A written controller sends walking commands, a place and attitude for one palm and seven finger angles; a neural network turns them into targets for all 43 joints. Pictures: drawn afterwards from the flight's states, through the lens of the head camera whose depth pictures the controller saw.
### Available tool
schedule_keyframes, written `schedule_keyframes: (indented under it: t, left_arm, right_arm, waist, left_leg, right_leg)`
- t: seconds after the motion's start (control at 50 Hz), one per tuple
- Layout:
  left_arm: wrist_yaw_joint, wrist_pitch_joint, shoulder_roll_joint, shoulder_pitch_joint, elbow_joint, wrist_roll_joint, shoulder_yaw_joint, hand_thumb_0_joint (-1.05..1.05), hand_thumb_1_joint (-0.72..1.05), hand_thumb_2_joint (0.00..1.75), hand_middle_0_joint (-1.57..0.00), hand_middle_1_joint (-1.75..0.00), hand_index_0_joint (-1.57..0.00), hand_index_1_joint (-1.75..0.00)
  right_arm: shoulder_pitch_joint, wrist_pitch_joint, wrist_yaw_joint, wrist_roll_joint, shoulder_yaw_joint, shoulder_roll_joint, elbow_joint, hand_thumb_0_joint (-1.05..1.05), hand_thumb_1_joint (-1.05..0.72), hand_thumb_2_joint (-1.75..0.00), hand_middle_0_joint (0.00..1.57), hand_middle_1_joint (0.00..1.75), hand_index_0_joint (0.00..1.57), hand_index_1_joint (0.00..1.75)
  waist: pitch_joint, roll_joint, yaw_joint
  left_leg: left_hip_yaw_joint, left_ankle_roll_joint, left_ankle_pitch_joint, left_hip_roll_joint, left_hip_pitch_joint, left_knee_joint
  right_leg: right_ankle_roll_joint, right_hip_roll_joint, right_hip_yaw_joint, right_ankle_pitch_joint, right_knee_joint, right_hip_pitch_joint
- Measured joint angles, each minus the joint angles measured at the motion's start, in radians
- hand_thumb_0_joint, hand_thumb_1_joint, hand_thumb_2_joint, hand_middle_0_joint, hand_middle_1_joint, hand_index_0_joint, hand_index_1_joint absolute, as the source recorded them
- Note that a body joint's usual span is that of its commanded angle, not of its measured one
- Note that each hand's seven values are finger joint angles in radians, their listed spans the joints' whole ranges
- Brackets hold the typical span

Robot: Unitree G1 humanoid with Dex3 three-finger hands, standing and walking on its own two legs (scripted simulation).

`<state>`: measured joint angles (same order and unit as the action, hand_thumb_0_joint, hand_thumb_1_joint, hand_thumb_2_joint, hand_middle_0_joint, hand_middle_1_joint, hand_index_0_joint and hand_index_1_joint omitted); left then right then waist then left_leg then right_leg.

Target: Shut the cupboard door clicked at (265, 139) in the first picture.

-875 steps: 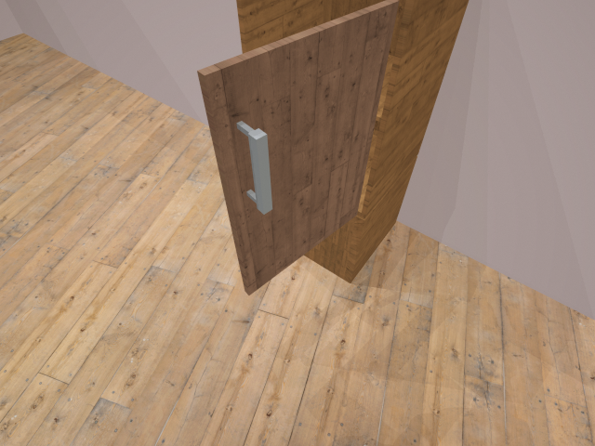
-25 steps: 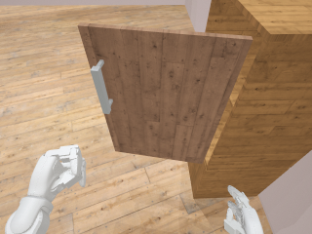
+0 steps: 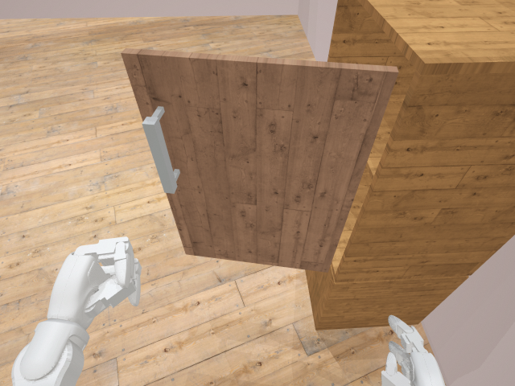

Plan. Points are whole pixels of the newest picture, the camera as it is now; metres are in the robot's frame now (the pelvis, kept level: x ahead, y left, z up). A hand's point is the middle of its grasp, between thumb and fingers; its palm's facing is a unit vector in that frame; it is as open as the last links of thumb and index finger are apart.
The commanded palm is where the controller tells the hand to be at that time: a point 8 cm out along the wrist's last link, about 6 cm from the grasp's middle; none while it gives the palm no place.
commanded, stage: bring the fist close to the handle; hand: left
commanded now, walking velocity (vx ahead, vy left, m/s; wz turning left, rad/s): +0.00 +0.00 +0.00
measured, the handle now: (165, 152) +0.49 +0.22 +0.09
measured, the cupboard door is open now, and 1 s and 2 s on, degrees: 79 79 76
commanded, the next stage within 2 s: push the door shut along its arc in 1.46 s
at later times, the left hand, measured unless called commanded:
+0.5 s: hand (147, 235) +0.30 +0.19 +0.10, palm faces -0.02 -1.00 -0.07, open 3.1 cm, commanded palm +0.28 +0.24 +0.10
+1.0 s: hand (150, 193) +0.38 +0.21 +0.10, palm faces +0.00 -1.00 -0.03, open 3.1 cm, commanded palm +0.36 +0.26 +0.10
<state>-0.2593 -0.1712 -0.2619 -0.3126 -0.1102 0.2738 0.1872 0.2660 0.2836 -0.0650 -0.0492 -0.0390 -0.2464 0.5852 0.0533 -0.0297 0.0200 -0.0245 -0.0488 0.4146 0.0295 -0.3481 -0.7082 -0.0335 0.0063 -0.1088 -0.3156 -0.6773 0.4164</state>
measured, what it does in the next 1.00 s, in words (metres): stands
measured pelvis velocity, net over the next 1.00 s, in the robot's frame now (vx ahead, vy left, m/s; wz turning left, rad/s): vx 0.00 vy -0.01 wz -0.02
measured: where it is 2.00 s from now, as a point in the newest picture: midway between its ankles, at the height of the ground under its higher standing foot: outside the picture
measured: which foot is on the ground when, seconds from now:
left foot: down 0.00-1.00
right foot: down 0.00-1.00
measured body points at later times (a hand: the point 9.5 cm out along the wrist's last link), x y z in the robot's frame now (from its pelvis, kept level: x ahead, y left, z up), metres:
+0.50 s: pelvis +0.00 -0.01 +0.00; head +0.02 -0.03 +0.45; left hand +0.29 +0.24 +0.10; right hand +0.15 -0.26 -0.08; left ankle -0.03 +0.08 -0.72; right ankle +0.02 -0.10 -0.72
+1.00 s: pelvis +0.00 -0.01 +0.00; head +0.04 -0.02 +0.45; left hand +0.37 +0.26 +0.10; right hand +0.12 -0.27 -0.10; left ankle -0.03 +0.08 -0.72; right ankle +0.02 -0.10 -0.72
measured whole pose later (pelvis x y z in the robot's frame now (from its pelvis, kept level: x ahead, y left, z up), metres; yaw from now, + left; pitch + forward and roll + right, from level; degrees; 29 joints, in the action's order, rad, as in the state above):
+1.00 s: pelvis +0.00 -0.01 +0.00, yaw -1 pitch +7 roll +0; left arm -0.35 -0.22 -0.41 0.41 0.68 0.25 0.34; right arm 0.29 0.17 -0.08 -0.06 -0.04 -0.27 0.64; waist 0.04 -0.01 -0.03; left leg -0.04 -0.03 0.39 0.02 -0.42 -0.68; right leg -0.05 -0.01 -0.09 -0.30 -0.67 0.50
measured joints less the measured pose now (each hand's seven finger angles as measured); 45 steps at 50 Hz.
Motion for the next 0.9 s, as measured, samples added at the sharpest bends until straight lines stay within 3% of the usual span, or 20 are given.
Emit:
schedule_keyframes:
  t: [0.14, 0.28, 0.46, 0.9]
  left_arm:
    - [-0.001, 0.003, -0.003, 0.016, 0.018, -0.004, -0.01, 0.01, 0.9, 0.9, -1.3, -1.5, -1.3, -1.5]
    - [-0.006, 0.005, -0.019, 0.164, 0.134, -0.006, -0.004, 0.01, 0.89, 0.9, -1.3, -1.5, -1.3, -1.5]
    - [-0.036, 0.023, -0.05, 0.323, 0.308, 0.004, 0.047, 0.01, 0.9, 0.9, -1.3, -1.5, -1.3, -1.5]
    - [-0.077, -0.03, -0.116, 0.637, 0.684, -0.019, 0.127, 0.01, 0.9, 0.9, -1.3, -1.5, -1.3, -1.5]
  right_arm:
    - [-0.012, 0.004, -0.004, -0.001, -0.007, 0.003, -0.001, 0.01, -0.9, -0.9, 0.2, 0.3, 0.2, 0.3]
    - [-0.023, -0.008, -0.017, -0.003, -0.014, -0.001, 0.025, 0.01, -0.9, -0.9, 0.2, 0.3, 0.2, 0.3]
    - [-0.011, -0.03, -0.021, -0.006, -0.008, -0.01, 0.039, 0.01, -0.9, -0.9, 0.2, 0.3, 0.2, 0.3]
    - [0.009, -0.097, -0.02, -0.01, 0.002, -0.025, 0.05, 0.01, -0.9, -0.9, 0.2, 0.3, 0.2, 0.3]
  waist:
    - [-0.006, -0.008, 0.001]
    - [-0.018, -0.01, 0.004]
    - [-0.014, -0.003, -0.015]
    - [-0.014, 0.012, -0.045]
  left_leg:
    - [0.005, 0.004, -0.003, -0.001, 0.001, -0.001]
    - [0.011, 0.009, -0.009, 0.001, -0.006, -0.001]
    - [-0.002, 0.017, -0.019, -0.005, -0.006, 0.025]
    - [-0.014, 0.019, -0.028, -0.009, -0.048, 0.032]
  right_leg:
    - [-0.004, -0.001, -0.005, 0.001, -0.002, -0.002]
    - [-0.01, 0.002, -0.011, 0.0, -0.007, 0.006]
    - [-0.018, -0.006, 0.002, 0.007, 0.004, 0.017]
    - [-0.021, -0.011, 0.014, 0.018, 0.006, 0.066]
